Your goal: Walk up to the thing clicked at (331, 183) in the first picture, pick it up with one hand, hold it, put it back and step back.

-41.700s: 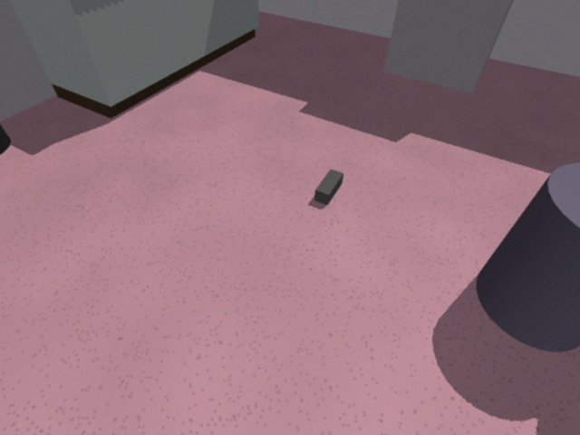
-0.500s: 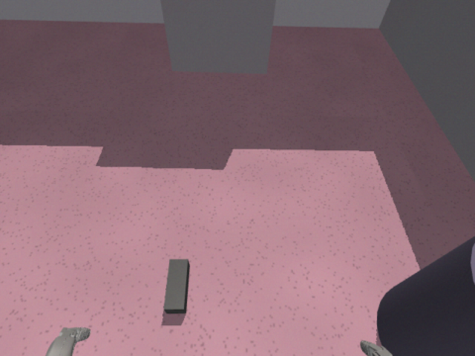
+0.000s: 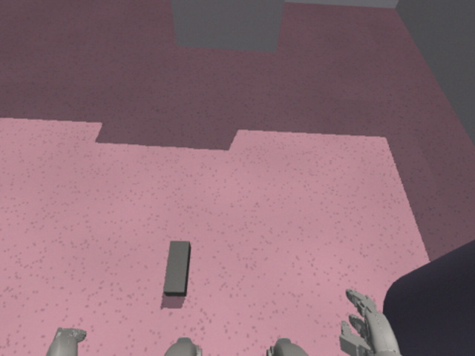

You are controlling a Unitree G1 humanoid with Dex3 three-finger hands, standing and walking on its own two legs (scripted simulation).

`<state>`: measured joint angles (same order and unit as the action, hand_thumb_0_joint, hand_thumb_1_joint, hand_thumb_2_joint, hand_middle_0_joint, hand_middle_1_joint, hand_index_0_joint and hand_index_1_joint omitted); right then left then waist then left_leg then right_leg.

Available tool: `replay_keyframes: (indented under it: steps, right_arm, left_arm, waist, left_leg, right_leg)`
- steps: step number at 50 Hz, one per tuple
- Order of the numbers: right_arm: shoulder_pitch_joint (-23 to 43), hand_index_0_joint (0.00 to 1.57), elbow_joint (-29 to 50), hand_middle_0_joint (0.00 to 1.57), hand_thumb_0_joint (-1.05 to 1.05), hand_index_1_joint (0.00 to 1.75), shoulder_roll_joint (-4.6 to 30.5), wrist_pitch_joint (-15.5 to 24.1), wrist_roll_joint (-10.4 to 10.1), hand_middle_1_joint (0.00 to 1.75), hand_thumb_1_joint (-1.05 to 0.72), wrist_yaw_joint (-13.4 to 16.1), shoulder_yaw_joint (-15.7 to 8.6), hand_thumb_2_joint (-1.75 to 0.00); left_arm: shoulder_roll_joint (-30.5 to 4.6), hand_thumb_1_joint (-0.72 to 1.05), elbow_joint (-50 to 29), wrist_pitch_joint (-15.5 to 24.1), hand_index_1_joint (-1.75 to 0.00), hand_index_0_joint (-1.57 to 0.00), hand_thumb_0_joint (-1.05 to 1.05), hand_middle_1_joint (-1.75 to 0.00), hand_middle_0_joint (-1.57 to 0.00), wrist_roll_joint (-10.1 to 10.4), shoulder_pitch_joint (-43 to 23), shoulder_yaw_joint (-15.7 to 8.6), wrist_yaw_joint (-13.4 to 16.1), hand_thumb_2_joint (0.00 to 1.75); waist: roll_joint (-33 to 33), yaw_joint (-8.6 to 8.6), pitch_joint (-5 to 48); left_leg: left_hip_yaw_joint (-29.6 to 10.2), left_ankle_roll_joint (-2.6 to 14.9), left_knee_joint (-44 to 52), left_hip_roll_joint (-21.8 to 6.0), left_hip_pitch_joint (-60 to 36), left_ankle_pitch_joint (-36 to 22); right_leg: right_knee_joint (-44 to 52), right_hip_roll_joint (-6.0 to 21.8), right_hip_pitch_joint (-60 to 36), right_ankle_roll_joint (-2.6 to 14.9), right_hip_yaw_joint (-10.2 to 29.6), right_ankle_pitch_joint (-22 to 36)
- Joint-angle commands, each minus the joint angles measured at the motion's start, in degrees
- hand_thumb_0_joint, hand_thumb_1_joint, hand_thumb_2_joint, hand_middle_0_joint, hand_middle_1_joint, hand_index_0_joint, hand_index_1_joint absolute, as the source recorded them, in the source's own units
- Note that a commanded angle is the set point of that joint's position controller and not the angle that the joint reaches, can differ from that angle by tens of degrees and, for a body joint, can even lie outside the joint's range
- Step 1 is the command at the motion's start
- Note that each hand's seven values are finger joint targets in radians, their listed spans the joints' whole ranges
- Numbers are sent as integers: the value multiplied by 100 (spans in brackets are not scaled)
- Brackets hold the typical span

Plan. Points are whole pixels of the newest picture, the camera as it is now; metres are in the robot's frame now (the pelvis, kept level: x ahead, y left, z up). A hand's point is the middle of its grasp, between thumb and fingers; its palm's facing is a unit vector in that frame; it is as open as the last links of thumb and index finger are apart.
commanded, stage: rise first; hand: left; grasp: from above
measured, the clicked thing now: (178, 268) +0.46 +0.20 -0.66
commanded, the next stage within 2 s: approach in 1.92 s
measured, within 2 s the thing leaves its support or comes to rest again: neither
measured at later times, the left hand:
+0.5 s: hand (131, 302) +0.28 +0.26 -0.34, palm faces -0.20 -0.35 -0.92, open 13.6 cm
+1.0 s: hand (154, 280) +0.37 +0.24 -0.46, palm faces -0.08 -0.49 -0.87, open 13.6 cm
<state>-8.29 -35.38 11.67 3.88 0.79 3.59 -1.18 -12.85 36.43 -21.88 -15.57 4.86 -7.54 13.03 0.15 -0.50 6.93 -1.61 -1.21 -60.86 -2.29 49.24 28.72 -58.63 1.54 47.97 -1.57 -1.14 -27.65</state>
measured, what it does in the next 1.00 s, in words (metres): lowers itself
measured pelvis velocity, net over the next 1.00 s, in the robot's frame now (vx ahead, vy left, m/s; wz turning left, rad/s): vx -0.09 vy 0.00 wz -0.08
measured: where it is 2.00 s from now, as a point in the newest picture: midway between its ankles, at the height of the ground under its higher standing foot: outside the picture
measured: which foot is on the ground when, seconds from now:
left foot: down 0.00-1.00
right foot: down 0.00-1.00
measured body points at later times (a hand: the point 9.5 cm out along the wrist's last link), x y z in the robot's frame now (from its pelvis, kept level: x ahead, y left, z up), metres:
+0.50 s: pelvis -0.07 -0.01 -0.18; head +0.11 +0.00 +0.23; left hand +0.29 +0.27 -0.28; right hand +0.07 -0.28 -0.32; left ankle +0.00 +0.13 -0.67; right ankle +0.00 -0.14 -0.67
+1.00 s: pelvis -0.09 +0.00 -0.32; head +0.14 +0.01 +0.06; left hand +0.37 +0.26 -0.41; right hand -0.09 -0.27 -0.45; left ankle +0.00 +0.13 -0.67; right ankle +0.00 -0.14 -0.67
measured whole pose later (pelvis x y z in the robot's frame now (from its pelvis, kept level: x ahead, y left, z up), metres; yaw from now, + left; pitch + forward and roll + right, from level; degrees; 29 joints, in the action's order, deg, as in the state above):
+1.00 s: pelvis -0.09 +0.00 -0.32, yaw -5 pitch +37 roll -5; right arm -7.6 -53.4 15.7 13.7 6.8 -14.2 0.0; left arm -33.0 95.7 -29.3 -31.5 -69.0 -24.6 41.9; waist 2.3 -14.0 6.9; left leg -6.0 -1.7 -128.0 -1.8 127.1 38.0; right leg -124.3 -0.6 125.4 -2.8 -0.4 -35.8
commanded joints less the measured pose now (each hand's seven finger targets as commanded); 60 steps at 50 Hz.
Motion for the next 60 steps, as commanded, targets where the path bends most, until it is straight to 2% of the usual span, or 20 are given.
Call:
replay_keyframes:
  steps: [1, 4, 8, 11, 13, 17, 19, 22, 24, 27, 28, 31, 34, 36, 42, 45, 46, 52, 57, 60]
  right_arm:
    - [-80, 20, 595, 20, 0, 30, 875, 281, 23, 30, -83, 99, -338, -88]
    - [-79, 20, 441, 20, 0, 30, 888, 402, 17, 30, -83, 129, -290, -88]
    - [-45, 20, 252, 20, 0, 30, 961, 580, 52, 30, -84, 106, -247, -88]
    - [-38, 20, 46, 20, 0, 30, 1027, 656, 85, 30, -89, 37, -213, -90]
    - [-38, 20, -105, 20, 0, 30, 1091, 690, 120, 30, -91, -53, -244, -90]
    - [-92, 20, -467, 20, 0, 30, 1185, 729, 186, 30, -91, -249, -227, -91]
    - [-137, 20, -589, 20, 0, 30, 1248, 755, 249, 30, -91, -358, -220, -90]
    - [-79, 20, -736, 20, 0, 30, 1229, 791, 350, 30, -92, -535, -183, -90]
    - [-27, 20, -780, 20, 0, 30, 1168, 827, 444, 30, -92, -676, -158, -90]
    - [94, 20, -890, 20, 0, 30, 1129, 889, 559, 30, -92, -873, -139, -91]
    - [91, 20, -941, 20, 0, 30, 1059, 902, 600, 30, -92, -933, -141, -91]
    - [-12, 20, -1090, 20, 0, 30, 1177, 941, 643, 30, -91, -1086, -168, -91]
    - [-183, 20, -1250, 20, 0, 30, 1265, 1006, 680, 30, -91, -1240, -182, -91]
    - [-286, 20, -1353, 20, 0, 30, 1358, 1052, 666, 30, -91, -1334, -207, -91]
    - [-676, 20, -1633, 20, 0, 30, 1692, 1144, 596, 30, -91, -1602, -286, -90]
    - [-813, 20, -1691, 20, 0, 30, 1796, 1112, 557, 30, -91, -1709, -299, -90]
    - [-909, 20, -1706, 20, 0, 30, 1780, 1104, 574, 30, -91, -1742, -278, -90]
    - [-1212, 20, -1742, 20, 0, 30, 1985, 1044, 538, 30, -91, -1956, -280, -90]
    - [-1506, 20, -1625, 20, 0, 30, 1931, 1023, 541, 30, -91, -2133, -165, -90]
    - [-1622, 20, -1565, 20, 0, 30, 1969, 987, 502, 30, -92, -2197, -115, -90]
  left_arm:
    - [-1024, -40, -458, 72, -106, -8, 0, -109, -6, -335, -564, -193, 277, 90]
    - [-1031, -40, 163, 207, -104, -8, 0, -107, -6, -736, -1430, -1, 457, 89]
    - [-983, -44, 920, 395, -103, -6, 0, -103, -5, -1201, -2383, 82, 965, 95]
    - [-910, -50, 1424, 375, -107, -7, 0, -107, -7, -1575, -3084, 181, 1462, 98]
    - [-843, -50, 1522, 273, -108, -8, 0, -108, -8, -1666, -3604, 255, 1771, 98]
    - [-1222, -50, 2312, -13, -109, -9, 0, -110, -8, -1965, -4627, 198, 2303, 98]
    - [-1674, -49, 2452, -106, -110, -9, 0, -111, -8, -2026, -5266, 5, 2489, 97]
    - [-1946, -47, 3165, -391, -111, -10, 0, -112, -8, -2130, -5542, -175, 2708, 96]
    - [-2080, -47, 3397, -497, -111, -10, 0, -112, -9, -2096, -6022, -291, 2804, 95]
    - [-2237, -45, 3892, -593, -107, -13, 0, -108, -12, -1978, -6653, -438, 2868, 95]
    - [-2119, -44, 4030, -596, -106, -13, 0, -107, -12, -1933, -6921, -454, 2886, 94]
    - [-2202, -46, 4400, -618, -106, -12, 0, -106, -11, -1912, -7458, -554, 2914, 96]
    - [-2406, -45, 4650, -617, -107, -12, 0, -108, -11, -1891, -8059, -718, 2965, 96]
    - [-2618, -45, 4723, -580, -108, -12, 0, -110, -10, -1882, -8441, -873, 3030, 96]
    - [-3145, -48, 4843, -601, -108, -10, 0, -109, -9, -1740, -9293, -1335, 3124, 98]
    - [-3316, -50, 5041, -619, -107, -9, 0, -107, -9, -1774, -9585, -1468, 3141, 100]
    - [-3358, -50, 4995, -629, -107, -8, 0, -106, -8, -1765, -9753, -1507, 3125, 100]
    - [-3354, -50, 5588, -806, -107, -9, 0, -107, -8, -1862, -9718, -1493, 2987, 99]
    - [-3375, -48, 5742, -891, -109, -10, 0, -110, -9, -1932, -9518, -1440, 2882, 97]
    - [-3549, -48, 5580, -884, -109, -10, 0, -111, -9, -1895, -9617, -1456, 2776, 97]
  waist:
    - [270, -124, 1332]
    - [177, -284, 1067]
    - [170, -289, 1526]
    - [493, -242, 2319]
    - [683, -317, 2988]
    - [536, -451, 3485]
    - [637, -424, 3718]
    - [473, -366, 3971]
    - [433, -369, 4084]
    - [312, -552, 3893]
    - [343, -634, 3848]
    - [304, -909, 3755]
    - [386, -1091, 3753]
    - [681, -1119, 3830]
    - [1380, -1298, 3968]
    - [1663, -1269, 4099]
    - [1727, -1352, 4111]
    - [1554, -1564, 3605]
    - [1253, -1626, 3643]
    - [1389, -1640, 3775]
  left_leg:
    - [104, 56, 510, 205, -530, -1726]
    - [83, 92, 64, 148, 93, -977]
    - [142, 63, -753, 154, 1008, -482]
    - [36, -36, -1282, 150, 1198, -777]
    - [-14, -94, -1627, 157, 1178, -1195]
    - [38, -50, -2407, 182, 1977, -1318]
    - [67, -35, -2669, 183, 2263, -1124]
    - [187, 20, -3140, 206, 2834, -769]
    - [256, 60, -3468, 223, 3313, -546]
    - [242, 104, -3925, 243, 4095, -14]
    - [264, 108, -4115, 232, 4271, 68]
    - [215, 117, -4444, 234, 4631, 357]
    - [206, 117, -4742, 232, 4899, 529]
    - [192, 101, -4863, 235, 4930, 717]
    - [-30, 10, -4952, 124, 4415, 935]
    - [-26, -32, -5066, 79, 4401, 766]
    - [-44, -45, -5136, 72, 4400, 617]
    - [-137, -1, -5500, 61, 4807, 297]
    - [47, 86, -5864, 130, 5389, -238]
    - [53, 95, -5976, 121, 5360, -430]
  right_leg:
    - [247, -262, -575, 261, -101, 1544]
    - [-98, -175, 283, 268, -104, 845]
    - [-862, -131, 1275, 277, -89, 367]
    - [-1623, -128, 1923, 327, -129, 600]
    - [-2050, -121, 2187, 342, -143, 927]
    - [-2553, -164, 2698, 302, -170, 1214]
    - [-2751, -143, 2879, 297, -169, 1102]
    - [-2957, -151, 2966, 262, -102, 822]
    - [-3102, -139, 3031, 216, -6, 573]
    - [-3284, -154, 3609, 172, 139, -309]
    - [-3345, -157, 3760, 159, 159, -395]
    - [-3601, -226, 4323, 160, 33, -810]
    - [-3838, -253, 4636, 144, -42, -976]
    - [-4043, -253, 4953, 161, -103, -1146]
    - [-4744, -175, 5779, 184, -436, -852]
    - [-5032, -192, 5972, 213, -527, -600]
    - [-5115, -173, 5989, 198, -512, -414]
    - [-5450, -249, 6222, 199, -627, -37]
    - [-5497, -337, 5537, 145, -586, 478]
    - [-5614, -357, 5431, 150, -591, 680]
